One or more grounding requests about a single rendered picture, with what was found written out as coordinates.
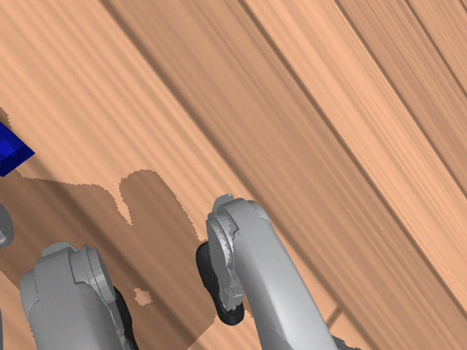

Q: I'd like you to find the cube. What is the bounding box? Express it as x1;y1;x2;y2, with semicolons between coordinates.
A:
0;122;35;177

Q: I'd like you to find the left robot foot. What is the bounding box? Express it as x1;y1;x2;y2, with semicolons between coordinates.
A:
113;286;139;350

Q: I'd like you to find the right robot foot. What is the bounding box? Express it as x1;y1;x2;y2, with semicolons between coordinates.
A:
196;241;244;326

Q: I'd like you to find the right robot hand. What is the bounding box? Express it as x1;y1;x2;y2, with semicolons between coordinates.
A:
332;335;361;350

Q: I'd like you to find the left robot arm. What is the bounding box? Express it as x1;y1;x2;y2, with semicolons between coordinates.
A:
0;203;15;350

